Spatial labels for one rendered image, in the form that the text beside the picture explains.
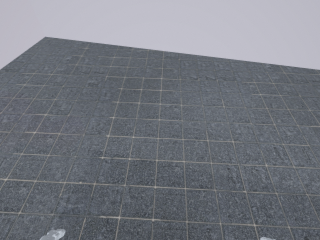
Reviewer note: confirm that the left robot hand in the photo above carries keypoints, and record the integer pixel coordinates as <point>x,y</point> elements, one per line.
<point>54,234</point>

